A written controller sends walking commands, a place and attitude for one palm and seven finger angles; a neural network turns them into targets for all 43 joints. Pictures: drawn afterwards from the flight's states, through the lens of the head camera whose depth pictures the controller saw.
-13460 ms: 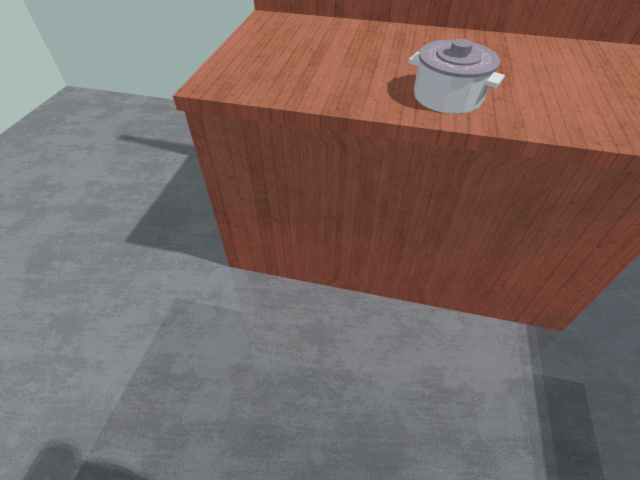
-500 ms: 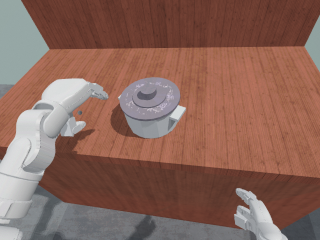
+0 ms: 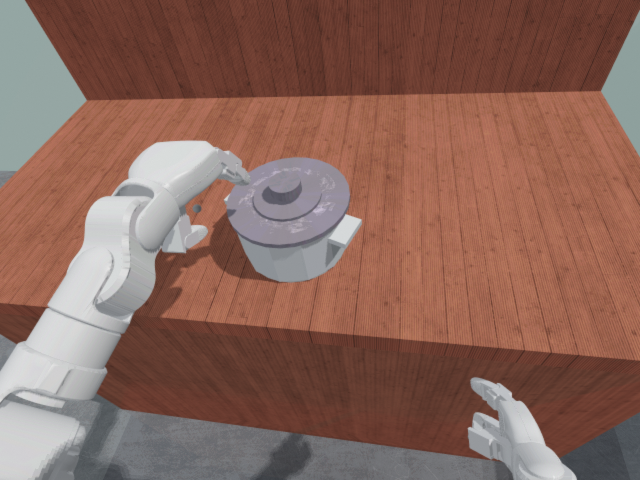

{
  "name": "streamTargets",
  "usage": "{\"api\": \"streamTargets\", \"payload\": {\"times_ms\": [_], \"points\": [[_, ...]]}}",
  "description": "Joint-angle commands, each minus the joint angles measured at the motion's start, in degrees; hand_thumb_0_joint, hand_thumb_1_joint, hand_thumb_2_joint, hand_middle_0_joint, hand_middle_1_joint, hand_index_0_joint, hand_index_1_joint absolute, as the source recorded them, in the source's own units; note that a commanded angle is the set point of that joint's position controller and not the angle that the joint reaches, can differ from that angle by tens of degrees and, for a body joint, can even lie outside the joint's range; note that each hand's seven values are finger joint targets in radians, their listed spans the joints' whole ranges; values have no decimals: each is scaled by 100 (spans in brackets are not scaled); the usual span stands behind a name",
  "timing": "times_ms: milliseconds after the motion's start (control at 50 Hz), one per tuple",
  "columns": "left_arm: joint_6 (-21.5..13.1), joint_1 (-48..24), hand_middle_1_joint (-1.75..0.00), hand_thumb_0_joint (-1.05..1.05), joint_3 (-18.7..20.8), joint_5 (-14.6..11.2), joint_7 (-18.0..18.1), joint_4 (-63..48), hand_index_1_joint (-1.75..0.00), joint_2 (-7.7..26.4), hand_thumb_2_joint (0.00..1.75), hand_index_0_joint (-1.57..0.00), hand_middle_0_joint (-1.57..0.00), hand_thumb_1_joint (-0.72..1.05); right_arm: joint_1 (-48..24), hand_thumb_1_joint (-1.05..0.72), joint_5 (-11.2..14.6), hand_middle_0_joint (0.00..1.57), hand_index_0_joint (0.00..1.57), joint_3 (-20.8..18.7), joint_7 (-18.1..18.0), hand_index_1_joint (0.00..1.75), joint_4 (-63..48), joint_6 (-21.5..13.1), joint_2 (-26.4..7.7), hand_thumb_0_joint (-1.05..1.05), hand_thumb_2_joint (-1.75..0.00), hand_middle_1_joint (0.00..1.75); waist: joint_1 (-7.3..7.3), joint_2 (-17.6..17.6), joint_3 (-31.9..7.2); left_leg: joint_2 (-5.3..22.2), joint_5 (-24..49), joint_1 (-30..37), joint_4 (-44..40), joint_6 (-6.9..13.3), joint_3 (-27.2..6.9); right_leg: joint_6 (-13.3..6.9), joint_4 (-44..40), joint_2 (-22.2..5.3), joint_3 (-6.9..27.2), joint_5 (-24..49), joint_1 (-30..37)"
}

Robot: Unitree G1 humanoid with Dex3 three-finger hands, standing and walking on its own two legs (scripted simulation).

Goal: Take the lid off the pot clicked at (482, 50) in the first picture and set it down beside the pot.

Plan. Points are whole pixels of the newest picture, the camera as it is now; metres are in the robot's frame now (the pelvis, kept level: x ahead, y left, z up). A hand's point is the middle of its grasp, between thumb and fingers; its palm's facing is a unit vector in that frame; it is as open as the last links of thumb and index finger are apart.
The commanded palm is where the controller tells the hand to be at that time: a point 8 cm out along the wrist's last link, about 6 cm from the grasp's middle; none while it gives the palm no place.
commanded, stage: move the open hand above the knob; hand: left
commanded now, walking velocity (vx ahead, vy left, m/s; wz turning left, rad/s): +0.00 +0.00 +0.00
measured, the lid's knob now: (285, 186) +0.48 +0.09 +0.10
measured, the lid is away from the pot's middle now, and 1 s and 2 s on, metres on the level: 0.00 0.00 0.00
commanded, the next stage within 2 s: lower the open fingers around the knob in 1.46 s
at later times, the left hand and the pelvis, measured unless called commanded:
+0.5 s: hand (243, 176) +0.43 +0.13 +0.17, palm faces -0.15 -0.04 -0.99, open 10.1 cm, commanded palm +0.41 +0.13 +0.24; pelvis +0.01 +0.00 +0.00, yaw -1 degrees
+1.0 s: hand (274, 156) +0.46 +0.09 +0.17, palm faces -0.18 -0.05 -0.98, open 10.2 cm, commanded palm +0.43 +0.11 +0.24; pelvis +0.02 +0.01 +0.00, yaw -1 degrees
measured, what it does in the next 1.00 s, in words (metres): stands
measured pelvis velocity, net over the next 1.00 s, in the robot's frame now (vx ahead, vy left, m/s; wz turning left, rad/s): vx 0.02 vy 0.01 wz -0.02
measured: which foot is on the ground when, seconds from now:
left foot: down 0.00-1.00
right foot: down 0.00-1.00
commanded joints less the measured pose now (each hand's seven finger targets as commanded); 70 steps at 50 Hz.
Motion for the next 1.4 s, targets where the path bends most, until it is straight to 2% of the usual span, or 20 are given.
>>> {"api": "streamTargets", "payload": {"times_ms": [0, 100, 140, 200, 240, 300, 440, 480, 580, 700, 740, 800, 840, 880, 1020, 1040, 1080, 1220, 1280, 1380], "points": [[13, -2650, -8, 0, 877, 190, 262, -888, -8, 1237, 153, -84, -84, -35, -816, -90, 4, 20, 20, -180, -26, 30, -916, -265, -504, 0, -90, 30, -26, -607, -2215, -113, 1247, 986, -102, 140, -141, -223, -262, 177, 125, 1579, 519], [75, -2896, -8, 0, 641, 212, 292, -581, -8, 933, 153, -84, -84, -35, -776, -90, 23, 20, 20, -176, 1, 30, -900, -240, -488, 0, -90, 30, -57, -625, -2098, -97, 1190, 892, -108, 136, -124, -231, -242, 170, 88, 1519, 397], [59, -2824, -8, 0, 720, 217, 313, -661, -8, 980, 153, -84, -84, -35, -730, -90, 12, 20, 20, -165, 31, 30, -915, -261, -464, 0, -90, 30, -25, -721, -2466, -118, 1464, 985, -65, 150, -116, -235, -149, 183, 104, 1749, 634], [157, -3198, -8, 0, 435, 255, 347, -280, -8, 717, 153, -84, -84, -35, -703, -90, 45, 20, 20, -168, 20, 30, -834, -193, -489, 0, -90, 30, -134, -795, -2029, -72, 1156, 828, -122, 119, -122, -229, -219, 192, 51, 1497, 315], [142, -3246, -8, 0, 439, 255, 376, -458, -8, 688, 153, -84, -84, -35, -695, -90, 40, 20, 20, -173, 48, 30, -872, -223, -460, 0, -90, 30, -89, -684, -2379, -88, 1335, 965, -108, 135, -135, -254, -145, 198, 53, 1544, 475], [226, -3453, -8, 0, 420, 312, 440, 74, -8, 683, 153, -84, -84, -35, -631, -90, 45, 20, 20, -178, 17, 30, -774, -204, -481, 0, -90, 30, -141, -854, -2142, -69, 1180, 847, -110, 131, -127, -245, -189, 201, 46, 1499, 327], [289, -3822, -8, 0, 322, 344, 532, 615, -8, 530, 153, -84, -84, -35, -473, -90, 46, 20, 20, -188, 0, 30, -682, -223, -486, 0, -90, 30, -189, -891, -2472, -94, 1301, 873, -61, 165, -96, -239, -141, 195, 72, 1695, 466], [346, -4046, -8, 0, 172, 360, 513, 968, -8, 392, 153, -84, -84, -35, -448, -90, 69, 20, 20, -181, -29, 30, -633, -191, -509, 0, -90, 30, -262, -1014, -2166, -96, 1039, 704, -102, 157, -73, -215, -215, 181, 64, 1591, 309], [396, -4900, -8, 0, -66, 426, 484, 914, -8, 230, 153, -84, -84, -35, -421, -90, 64, 20, 20, -214, -38, 30, -600, -236, -487, 0, -90, 30, -354, -646, -2521, -134, 1267, 948, -30, 187, -133, -252, -145, 196, 78, 1837, 350], [482, -5272, -8, 0, -50, 459, 488, 1713, -8, 117, 153, -84, -84, -35, -148, -90, 46, 20, 20, -237, -53, 30, -402, -263, -535, 0, -90, 30, -397, -952, -2582, -138, 1383, 893, -34, 203, -139, -239, -138, 208, 56, 2114, 386], [427, -5214, -8, 0, 26, 482, 490, 1597, -8, 168, 153, -84, -84, -35, -133, -90, 16, 20, 20, -250, -21, 30, -452, -287, -527, 0, -90, 30, -335, -883, -2929, -159, 1675, 1001, 4, 217, -145, -243, -67, 202, 79, 2368, 605], [443, -4778, -8, 0, -2, 503, 475, 2103, -8, 22, 153, -84, -84, -35, -152, -90, 48, 20, 20, -238, 16, 30, -486, -280, -513, 0, -90, 30, -317, -1075, -2550, -137, 1677, 800, 4, 198, -106, -234, -67, 203, 47, 2441, 498], [361, -4814, -8, 0, 250, 466, 503, 1624, -8, 308, 153, -84, -84, -35, -176, -90, 44, 20, 20, -253, 45, 30, -564, -259, -540, 0, -90, 30, -232, -997, -2837, -124, 1801, 892, -31, 210, -103, -230, -51, 184, 89, 2547, 717], [359, -4894, -8, 0, 6, 515, 496, 1175, -8, 62, 153, -84, -84, -35, -259, -90, 46, 20, 20, -285, 78, 30, -668, -266, -475, 0, -90, 30, -262, -842, -2892, -114, 2109, 1073, 62, 230, -133, -251, -26, 176, 92, 2730, 653], [400, -4658, -8, 0, 233, 395, 611, 1043, -8, 286, 153, -84, -84, -35, -315, -90, 58, 20, 20, -308, 80, 30, -619, -177, -552, 0, -90, 30, -253, -951, -2591, -77, 1650, 923, 16, 224, -98, -256, -100, 183, 72, 2349, 510], [379, -4975, -8, 0, 80, 457, 616, 559, -8, 205, 153, -84, -84, -35, -389, -90, 52, 20, 20, -277, 96, 30, -682, -190, -467, 0, -90, 30, -232, -782, -2915, -95, 1844, 1094, -2, 218, -124, -251, -49, 195, 95, 2445, 638], [452, -4683, -8, 0, -158, 475, 622, 896, -8, -123, 153, -84, -84, -35, -392, -90, 68, 20, 20, -283, 110, 30, -634, -173, -430, 0, -90, 30, -281, -839, -2698, -54, 1882, 1104, 33, 196, -142, -263, -59, 215, 35, 2315, 396], [477, -4872, -8, 0, -3, 397, 687, 930, -8, 111, 153, -84, -84, -35, -484, -90, 61, 20, 20, -263, 53, 30, -543, -118, -496, 0, -90, 30, -301, -864, -2718, -80, 1485, 1038, 24, 205, -152, -278, -107, 192, 57, 2051, 418], [540, -4680, -8, 0, -220, 429, 633, 1341, -8, -158, 153, -84, -84, -35, -539, -90, 82, 20, 20, -195, 49, 30, -534, -101, -424, 0, -90, 30, -307, -957, -2411, -81, 1382, 888, -43, 166, -117, -259, -146, 198, 20, 1957, 283], [527, -4753, -8, 0, -350, 427, 565, 1021, -8, -262, 153, -84, -84, -35, -676, -90, 76, 20, 20, -200, 81, 30, -625, -91, -396, 0, -90, 30, -295, -818, -2598, -111, 1444, 996, -6, 172, -148, -274, -112, 191, 44, 2010, 366]]}}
